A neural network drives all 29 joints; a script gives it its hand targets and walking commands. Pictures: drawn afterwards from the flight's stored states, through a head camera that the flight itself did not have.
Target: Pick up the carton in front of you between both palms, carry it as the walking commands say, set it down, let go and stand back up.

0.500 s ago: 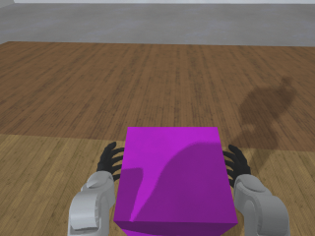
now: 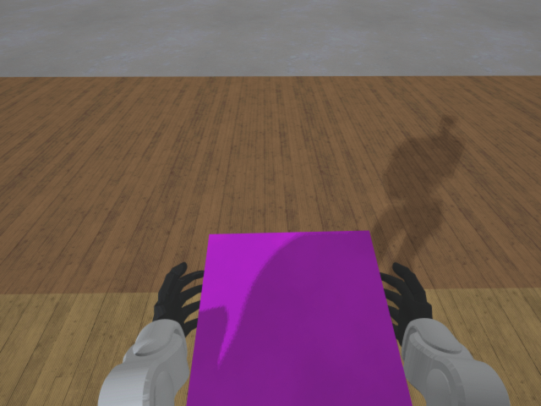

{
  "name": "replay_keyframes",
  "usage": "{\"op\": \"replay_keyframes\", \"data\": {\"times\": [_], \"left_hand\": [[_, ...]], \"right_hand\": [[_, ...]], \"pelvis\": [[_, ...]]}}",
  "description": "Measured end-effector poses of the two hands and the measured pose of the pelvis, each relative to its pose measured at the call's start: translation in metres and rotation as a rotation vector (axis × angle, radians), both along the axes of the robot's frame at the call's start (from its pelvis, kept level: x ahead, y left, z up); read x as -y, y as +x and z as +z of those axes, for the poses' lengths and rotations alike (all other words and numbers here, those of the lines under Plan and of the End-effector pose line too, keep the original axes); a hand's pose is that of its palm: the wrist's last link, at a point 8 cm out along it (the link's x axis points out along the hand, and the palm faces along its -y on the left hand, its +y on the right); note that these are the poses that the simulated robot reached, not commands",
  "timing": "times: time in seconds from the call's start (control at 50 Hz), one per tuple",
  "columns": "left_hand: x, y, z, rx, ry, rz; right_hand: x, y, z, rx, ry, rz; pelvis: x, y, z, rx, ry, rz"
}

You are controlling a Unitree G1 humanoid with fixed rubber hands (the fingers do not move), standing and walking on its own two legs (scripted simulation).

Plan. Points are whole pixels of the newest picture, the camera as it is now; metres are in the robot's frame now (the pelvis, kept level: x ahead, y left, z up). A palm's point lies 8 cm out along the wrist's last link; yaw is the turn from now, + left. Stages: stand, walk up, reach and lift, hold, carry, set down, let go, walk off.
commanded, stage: carry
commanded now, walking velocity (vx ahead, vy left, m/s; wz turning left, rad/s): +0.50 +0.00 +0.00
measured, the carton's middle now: (290, 341) +0.23 -0.01 +0.02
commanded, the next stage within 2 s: none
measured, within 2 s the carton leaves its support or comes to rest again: neither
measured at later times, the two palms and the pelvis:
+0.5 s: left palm (199, 175) +0.54 +0.14 +0.08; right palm (346, 165) +0.57 -0.16 +0.07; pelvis +0.34 -0.04 +0.00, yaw +5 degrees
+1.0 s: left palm (191, 88) +0.94 +0.20 +0.08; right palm (299, 85) +0.93 -0.11 +0.09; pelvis +0.67 +0.04 +0.00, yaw +1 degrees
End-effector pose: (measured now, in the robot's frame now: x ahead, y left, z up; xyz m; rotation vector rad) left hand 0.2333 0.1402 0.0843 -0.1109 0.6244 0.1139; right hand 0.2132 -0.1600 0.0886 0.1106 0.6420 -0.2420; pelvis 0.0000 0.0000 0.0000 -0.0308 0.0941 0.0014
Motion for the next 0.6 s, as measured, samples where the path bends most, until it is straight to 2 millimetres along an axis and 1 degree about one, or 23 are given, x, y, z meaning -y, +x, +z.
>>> {"op": "replay_keyframes", "data": {"times": [0.06, 0.12, 0.18, 0.24, 0.26, 0.3, 0.34, 0.42, 0.52, 0.6], "left_hand": [[-0.004, 0.035, 0.002, 0.018, 0.002, 0.030], [-0.005, 0.072, -0.004, 0.018, 0.007, 0.060], [-0.001, 0.114, -0.015, 0.007, 0.016, 0.080], [0.006, 0.160, -0.031, -0.003, 0.033, 0.100], [0.007, 0.173, -0.035, -0.021, 0.038, 0.110], [0.007, 0.194, -0.039, -0.064, 0.037, 0.133], [0.006, 0.211, -0.037, -0.091, 0.033, 0.157], [0.005, 0.254, -0.022, -0.086, 0.045, 0.180], [0.004, 0.324, -0.004, -0.036, 0.048, 0.149], [-0.003, 0.386, 0.001, 0.010, 0.042, 0.118]], "right_hand": [[-0.003, 0.043, 0.004, 0.017, -0.010, 0.028], [-0.003, 0.090, -0.002, 0.018, -0.009, 0.062], [0.000, 0.139, -0.018, 0.007, 0.002, 0.088], [0.006, 0.192, -0.039, -0.002, 0.019, 0.112], [0.007, 0.208, -0.045, -0.020, 0.023, 0.122], [0.007, 0.236, -0.049, -0.063, 0.021, 0.146], [0.005, 0.261, -0.046, -0.088, 0.019, 0.173], [0.003, 0.309, -0.033, -0.079, 0.021, 0.199], [0.003, 0.371, -0.018, -0.029, 0.022, 0.177], [-0.003, 0.424, -0.010, 0.017, 0.019, 0.142]], "pelvis": [[0.004, 0.040, -0.001, 0.005, -0.004, 0.010], [0.010, 0.084, -0.008, 0.012, 0.001, 0.017], [0.018, 0.132, -0.020, 0.020, 0.007, 0.031], [0.028, 0.181, -0.036, 0.038, -0.001, 0.056], [0.031, 0.195, -0.037, 0.037, -0.006, 0.064], [0.036, 0.217, -0.031, 0.031, 0.006, 0.078], [0.039, 0.239, -0.022, 0.026, 0.020, 0.088], [0.041, 0.287, -0.006, 0.019, 0.044, 0.084], [0.033, 0.353, 0.002, 0.016, 0.060, 0.072], [0.021, 0.411, -0.003, 0.023, 0.053, 0.066]]}}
